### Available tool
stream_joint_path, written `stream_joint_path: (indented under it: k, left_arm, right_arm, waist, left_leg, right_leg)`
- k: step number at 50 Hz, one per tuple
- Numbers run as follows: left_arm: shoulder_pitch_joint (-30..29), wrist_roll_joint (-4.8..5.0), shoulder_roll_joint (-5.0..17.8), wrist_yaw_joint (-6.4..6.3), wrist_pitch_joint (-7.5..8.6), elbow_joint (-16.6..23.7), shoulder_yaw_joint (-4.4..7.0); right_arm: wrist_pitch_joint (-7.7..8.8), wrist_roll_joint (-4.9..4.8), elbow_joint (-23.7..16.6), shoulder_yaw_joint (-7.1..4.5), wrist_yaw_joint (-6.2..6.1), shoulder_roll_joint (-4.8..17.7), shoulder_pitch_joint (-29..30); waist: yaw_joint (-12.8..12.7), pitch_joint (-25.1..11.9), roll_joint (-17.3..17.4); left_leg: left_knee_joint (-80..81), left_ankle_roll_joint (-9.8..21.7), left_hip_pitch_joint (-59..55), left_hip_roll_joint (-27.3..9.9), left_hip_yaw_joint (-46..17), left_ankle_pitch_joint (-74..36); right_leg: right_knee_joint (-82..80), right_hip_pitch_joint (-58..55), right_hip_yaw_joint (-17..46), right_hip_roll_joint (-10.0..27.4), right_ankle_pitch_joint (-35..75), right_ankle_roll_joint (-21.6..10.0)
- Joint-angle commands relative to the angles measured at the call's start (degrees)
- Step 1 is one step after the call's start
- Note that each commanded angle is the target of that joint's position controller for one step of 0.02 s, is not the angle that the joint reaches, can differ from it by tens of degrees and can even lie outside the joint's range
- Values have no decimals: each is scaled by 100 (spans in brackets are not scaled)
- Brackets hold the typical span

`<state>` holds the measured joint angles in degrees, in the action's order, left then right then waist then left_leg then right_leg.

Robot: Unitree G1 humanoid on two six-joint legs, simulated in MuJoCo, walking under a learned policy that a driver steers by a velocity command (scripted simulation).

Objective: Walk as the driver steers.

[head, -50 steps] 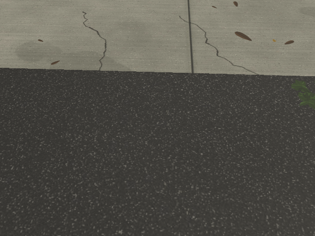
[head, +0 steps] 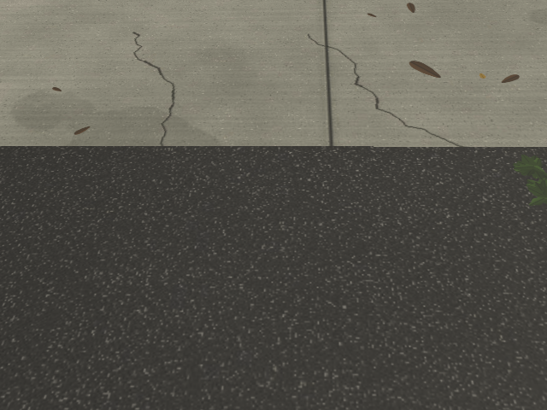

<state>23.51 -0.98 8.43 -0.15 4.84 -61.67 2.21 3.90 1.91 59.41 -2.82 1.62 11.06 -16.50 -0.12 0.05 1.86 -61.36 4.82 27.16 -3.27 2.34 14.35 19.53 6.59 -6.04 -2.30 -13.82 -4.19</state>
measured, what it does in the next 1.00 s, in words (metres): walks ahead: left foot, then right foot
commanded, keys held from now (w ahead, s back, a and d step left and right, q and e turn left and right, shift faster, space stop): w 1.00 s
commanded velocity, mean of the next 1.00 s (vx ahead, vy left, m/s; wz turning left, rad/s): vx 0.49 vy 0.00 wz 0.00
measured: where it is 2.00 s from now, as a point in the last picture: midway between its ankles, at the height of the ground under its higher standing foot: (289, 245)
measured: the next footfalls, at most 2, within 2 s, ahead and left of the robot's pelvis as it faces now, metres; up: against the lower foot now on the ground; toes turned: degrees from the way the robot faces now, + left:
left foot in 0.32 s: +0.35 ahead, +0.09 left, +0.00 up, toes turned +5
right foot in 0.88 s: +0.67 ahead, -0.08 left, +0.00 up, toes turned -5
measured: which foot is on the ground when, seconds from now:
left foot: up 0.00-0.30, down 0.32-0.88, up 0.90-1.00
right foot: down 0.00-0.30, up 0.32-0.86, down 0.88-1.00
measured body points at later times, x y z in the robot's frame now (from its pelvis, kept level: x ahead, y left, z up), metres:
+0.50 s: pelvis +0.29 +0.04 +0.00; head +0.31 +0.04 +0.44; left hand +0.33 +0.28 -0.15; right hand +0.30 -0.21 -0.15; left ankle +0.31 +0.08 -0.75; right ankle +0.24 -0.09 -0.66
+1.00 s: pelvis +0.57 -0.02 -0.01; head +0.60 -0.02 +0.44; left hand +0.66 +0.23 -0.15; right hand +0.56 -0.26 -0.16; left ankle +0.44 +0.10 -0.64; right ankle +0.63 -0.08 -0.75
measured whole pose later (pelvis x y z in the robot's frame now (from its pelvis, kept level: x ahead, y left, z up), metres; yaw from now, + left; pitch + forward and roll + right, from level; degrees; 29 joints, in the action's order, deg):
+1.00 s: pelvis +0.57 -0.02 -0.01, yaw +0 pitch +0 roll +0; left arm 10.2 -1.3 11.6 0.6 4.5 -55.5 3.8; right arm 4.8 0.7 59.2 -2.8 -0.1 10.9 -20.0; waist 1.0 3.6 1.2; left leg -67.8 5.2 18.3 -0.3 0.5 19.1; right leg 26.6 17.7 -7.1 -2.9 -9.2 -5.7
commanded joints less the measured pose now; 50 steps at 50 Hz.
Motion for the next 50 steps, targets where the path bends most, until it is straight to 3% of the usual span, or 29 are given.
stream_joint_path:
  k: [1, 6, 10, 12, 13, 14, 15, 16, 17, 18, 19, 20, 22, 25, 28, 33, 38, 41, 42, 43, 44, 45, 46, 47, 48, 50]
  left_arm:
    - [579, 20, 515, -53, 135, 5, 30]
    - [823, 4, 500, -55, 167, -35, -40]
    - [942, 2, 645, -97, 197, -110, -11]
    - [808, -15, 738, -113, 206, -114, 17]
    - [721, -32, 822, -128, 200, -110, 45]
    - [647, -56, 892, -135, 168, -108, 73]
    - [557, -30, 925, -126, 133, -85, 85]
    - [658, 18, 718, -90, 116, 37, 29]
    - [1425, 231, 24, 7, 90, 111, -65]
    - [806, 111, 598, 4, 68, 183, 67]
    - [122, 66, 700, 19, 91, 421, 103]
    - [-133, 37, 647, 26, 119, 469, 106]
    - [31, -105, 424, 64, -12, 404, 102]
    - [-119, -135, 315, 129, -183, 487, 102]
    - [-980, -126, 442, 173, -258, 805, 109]
    - [-2123, -24, 398, 203, -229, 1192, 41]
    - [-2753, -12, 456, 190, -160, 1439, 24]
    - [-2331, -23, 593, 138, -84, 1381, 95]
    - [-1739, -30, 694, 95, -50, 1198, 158]
    - [-767, -69, 806, 46, 0, 867, 238]
    - [234, -221, 1188, -15, 42, 633, 363]
    - [632, -294, 1778, 1, 24, 592, 515]
    - [158, -59, 1523, 56, -75, 634, 476]
    - [-524, 12, 1225, 73, -70, 737, 379]
    - [-805, -6, 876, 98, -20, 755, 285]
    - [-800, 6, 501, 47, 55, 586, 158]
  right_arm:
    - [-77, -7, -201, -47, 40, 120, -57]
    - [-103, -49, -744, 26, 53, 18, 1385]
    - [-85, -90, -963, 46, 34, 95, 1866]
    - [-47, -88, -949, -11, -15, 226, 1641]
    - [-17, -85, -843, -64, -55, 321, 1256]
    - [22, -88, -618, -140, -98, 439, 550]
    - [67, -45, -300, -226, -145, 566, -378]
    - [95, 104, -125, -358, -194, 1003, -1258]
    - [76, 159, -154, -462, -151, 1463, -1359]
    - [1, -67, -224, -431, -109, 1243, -767]
    - [20, -124, -335, -316, -101, 864, -133]
    - [80, -102, -340, -225, -80, 537, 110]
    - [165, -103, -173, -95, -139, 173, 32]
    - [273, -121, -10, -79, -186, 340, -406]
    - [275, -131, 22, -73, -180, 478, -709]
    - [266, -137, 92, -12, -179, 441, -1229]
    - [244, -71, 239, -8, -242, 490, -1605]
    - [230, -39, 229, -49, -293, 635, -1362]
    - [213, -30, 227, -70, -298, 703, -1281]
    - [184, -62, 198, -74, -290, 722, -1146]
    - [188, -132, 48, -23, -267, 573, -1099]
    - [177, -387, -66, 85, -183, -51, -1818]
    - [163, -239, -38, -68, -196, 529, -1417]
    - [176, -190, -248, -90, -186, 543, -855]
    - [202, -165, -307, -79, -174, 471, -571]
    - [70, -14, -271, -77, -125, 263, -650]
  waist:
    - [111, 601, -506]
    - [-99, 820, -613]
    - [-147, 851, -731]
    - [37, 688, -725]
    - [218, 457, -761]
    - [503, 82, -734]
    - [883, -379, -597]
    - [1099, -1008, -122]
    - [630, -1627, 1166]
    - [563, -1314, 332]
    - [396, -393, 128]
    - [253, -28, -223]
    - [-97, 166, -133]
    - [-216, 275, -23]
    - [-86, 522, 35]
    - [216, 626, 134]
    - [378, 695, 226]
    - [56, 471, 303]
    - [-196, 166, 324]
    - [-615, -316, 187]
    - [-951, -958, -140]
    - [-651, -1732, -1500]
    - [-561, -1562, -699]
    - [-330, -607, -529]
    - [-215, -182, -242]
    - [125, 112, -357]
  left_leg:
    - [76, -118, 1280, -185, -4, -454]
    - [1576, -241, 1309, -25, 320, -1048]
    - [2617, -5, 675, 180, 511, -1227]
    - [2822, 221, 206, 352, 550, -999]
    - [2847, 335, -213, 499, 573, -777]
    - [2983, 443, -876, 660, 585, -645]
    - [3350, 551, -2014, 636, 529, -846]
    - [3432, 787, -3371, -524, -745, -20]
    - [4229, 1739, -4729, -2198, -3923, 492]
    - [4797, 1580, -4209, -1895, -4217, 1409]
    - [4918, 1319, -3304, -1731, -3208, 1330]
    - [5099, 1130, -2591, -1491, -2597, 543]
    - [5237, 813, -1812, -1039, -1644, -501]
    - [5343, 784, -1678, -870, -1092, -1342]
    - [5561, 741, -1850, -768, -822, -1455]
    - [5500, 538, -2337, -587, -411, -2441]
    - [5164, 610, -3282, -821, -331, -3229]
    - [4416, 524, -3544, -936, -194, -4941]
    - [3743, 462, -3549, -901, -143, -5534]
    - [2670, 355, -3226, -722, 15, -5351]
    - [1127, 263, -2047, -489, 145, -3644]
    - [-1259, -9, 136, 633, 358, 706]
    - [-1789, 89, 708, 572, -509, 1257]
    - [-1620, 114, 978, 251, -539, 751]
    - [-1279, 111, 835, 61, -528, 394]
    - [-676, 26, 284, -166, -504, 172]
  right_leg:
    - [-1241, -498, 1316, 1445, 1306, -530]
    - [-1223, -475, 777, 1255, 2538, -602]
    - [-1134, -762, 608, 1381, 3294, -598]
    - [-679, -1070, 496, 1463, 4473, -545]
    - [-172, -1225, 434, 1477, 5239, -489]
    - [679, -1294, 373, 1430, 5634, -431]
    - [1844, -894, 248, 1254, 5162, -339]
    - [3543, 239, 93, 969, 3175, -280]
    - [5838, 2318, 174, -217, -1533, -70]
    - [6176, 2887, 919, 40, -1217, -189]
    - [5916, 3109, 878, 364, -617, -228]
    - [5543, 2862, 874, 556, -249, -237]
    - [4989, 2239, 863, 760, -110, -139]
    - [4520, 2294, 690, 812, -12, 19]
    - [3860, 2960, 514, 932, 605, 174]
    - [2321, 3046, 195, 758, 1437, 263]
    - [1503, 3059, 53, 534, 1283, 42]
    - [1174, 2262, -56, 218, 613, -250]
    - [1044, 1607, -98, 33, 456, -367]
    - [656, 469, -119, -47, 763, -504]
    - [639, -1062, 875, 894, 434, -776]
    - [149, -2741, 3854, 2707, 110, -1694]
    - [-378, -2328, 4396, 2524, -299, -1604]
    - [-499, -1447, 3378, 2339, -286, -1377]
    - [-709, -753, 2789, 2090, 269, -1194]
    - [-929, 77, 1885, 1600, 964, -813]
Velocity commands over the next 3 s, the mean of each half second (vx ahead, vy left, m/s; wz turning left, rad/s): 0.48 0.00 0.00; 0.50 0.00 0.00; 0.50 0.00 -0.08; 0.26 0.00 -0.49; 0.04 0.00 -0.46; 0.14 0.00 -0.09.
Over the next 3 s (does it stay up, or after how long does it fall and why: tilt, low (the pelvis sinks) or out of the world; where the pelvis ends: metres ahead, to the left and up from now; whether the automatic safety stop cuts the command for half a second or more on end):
stays up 1.08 0.02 -0.01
